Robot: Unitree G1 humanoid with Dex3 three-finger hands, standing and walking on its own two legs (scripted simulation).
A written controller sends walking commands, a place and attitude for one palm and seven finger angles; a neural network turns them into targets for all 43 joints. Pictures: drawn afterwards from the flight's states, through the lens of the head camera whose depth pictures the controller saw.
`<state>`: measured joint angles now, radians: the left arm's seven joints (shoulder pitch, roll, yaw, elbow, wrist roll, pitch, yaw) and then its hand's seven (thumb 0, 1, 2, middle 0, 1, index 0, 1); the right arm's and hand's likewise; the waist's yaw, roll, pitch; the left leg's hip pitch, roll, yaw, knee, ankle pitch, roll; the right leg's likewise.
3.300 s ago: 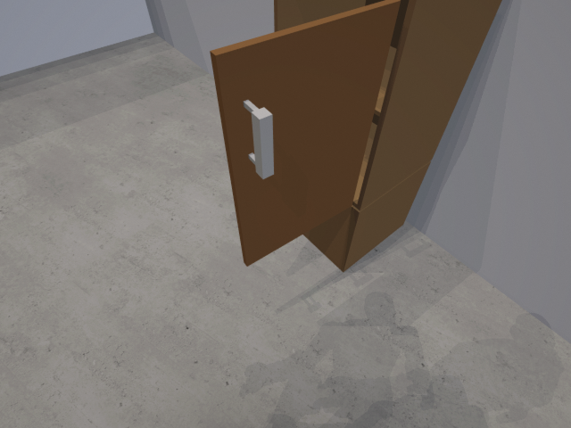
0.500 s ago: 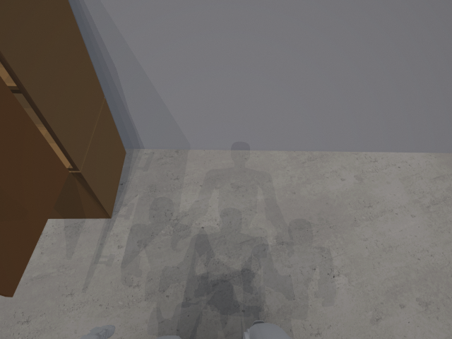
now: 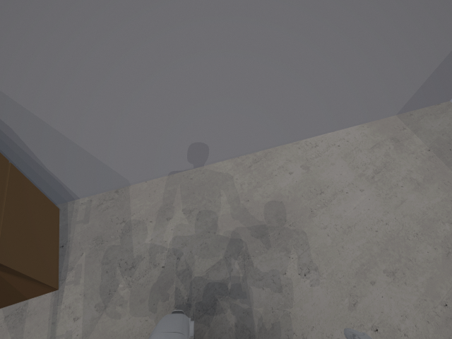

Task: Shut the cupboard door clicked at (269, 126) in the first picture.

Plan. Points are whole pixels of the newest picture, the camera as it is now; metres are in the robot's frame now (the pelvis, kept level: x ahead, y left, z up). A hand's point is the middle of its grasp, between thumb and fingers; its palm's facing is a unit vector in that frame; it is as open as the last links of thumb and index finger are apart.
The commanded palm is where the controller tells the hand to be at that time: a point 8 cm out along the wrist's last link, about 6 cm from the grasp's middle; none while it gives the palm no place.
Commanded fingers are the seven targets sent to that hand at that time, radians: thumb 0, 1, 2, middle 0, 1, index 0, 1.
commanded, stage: walk to a spot facing it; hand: left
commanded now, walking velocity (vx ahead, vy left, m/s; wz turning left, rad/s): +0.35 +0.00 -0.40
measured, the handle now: out of the picture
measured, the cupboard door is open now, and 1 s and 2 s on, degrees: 86 86 86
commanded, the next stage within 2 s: turn to face it in 0.70 s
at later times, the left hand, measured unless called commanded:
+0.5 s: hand (183, 217) +0.39 +0.14 -0.16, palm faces -0.31 -0.92 -0.22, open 7.4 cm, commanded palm none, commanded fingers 0.00 0.90 0.90 -0.20 -0.30 -0.20 -0.30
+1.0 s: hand (201, 192) +0.49 +0.10 -0.20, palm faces -0.25 -0.95 -0.19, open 7.3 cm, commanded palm none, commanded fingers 0.00 0.90 0.90 -0.20 -0.30 -0.20 -0.30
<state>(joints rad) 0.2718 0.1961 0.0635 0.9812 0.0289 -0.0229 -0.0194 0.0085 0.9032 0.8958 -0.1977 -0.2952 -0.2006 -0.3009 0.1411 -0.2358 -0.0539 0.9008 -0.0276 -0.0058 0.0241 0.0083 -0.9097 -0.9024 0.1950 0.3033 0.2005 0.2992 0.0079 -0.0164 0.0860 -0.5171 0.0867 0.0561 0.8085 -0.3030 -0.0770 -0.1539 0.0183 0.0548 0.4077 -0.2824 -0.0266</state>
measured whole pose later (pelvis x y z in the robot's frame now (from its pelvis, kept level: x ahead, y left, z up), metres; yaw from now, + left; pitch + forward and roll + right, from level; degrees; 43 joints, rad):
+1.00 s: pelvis +0.43 -0.08 -0.02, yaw -17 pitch +0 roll -1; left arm 0.26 0.21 0.05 1.09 0.02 0.00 0.02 0.01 0.92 0.90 -0.20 -0.29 -0.20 -0.30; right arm 0.17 -0.15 -0.01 0.99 -0.04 -0.05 -0.01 0.00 -0.91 -0.90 0.20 0.30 0.20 0.30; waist 0.00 -0.04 0.04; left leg -0.37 0.03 0.09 0.59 -0.22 0.04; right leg -0.28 -0.01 -0.06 0.99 -0.54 0.01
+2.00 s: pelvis +0.57 -0.16 -0.01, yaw +21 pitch +2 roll +2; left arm 0.19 0.19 0.04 0.88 0.03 0.02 0.03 0.01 0.90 0.90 -0.20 -0.30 -0.20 -0.30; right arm 0.13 -0.25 -0.08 0.93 -0.02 0.08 0.03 0.01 -0.91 -0.90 0.20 0.30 0.20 0.30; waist -0.03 0.00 0.10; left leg -0.49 0.01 0.03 1.10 -0.47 -0.06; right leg -0.26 -0.11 -0.14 0.53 -0.29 0.01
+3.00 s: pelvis +0.62 -0.15 -0.02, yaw +58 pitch +1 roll +0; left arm 0.19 0.26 0.07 0.92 0.02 0.08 0.02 0.01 0.90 0.90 -0.20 -0.30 -0.20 -0.30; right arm 0.13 -0.22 -0.05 0.89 -0.03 0.03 0.01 0.00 -0.91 -0.90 0.20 0.30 0.20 0.30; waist 0.00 -0.06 0.11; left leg -0.33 0.00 0.03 0.61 -0.30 0.02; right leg -0.44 -0.11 -0.07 1.08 -0.52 0.08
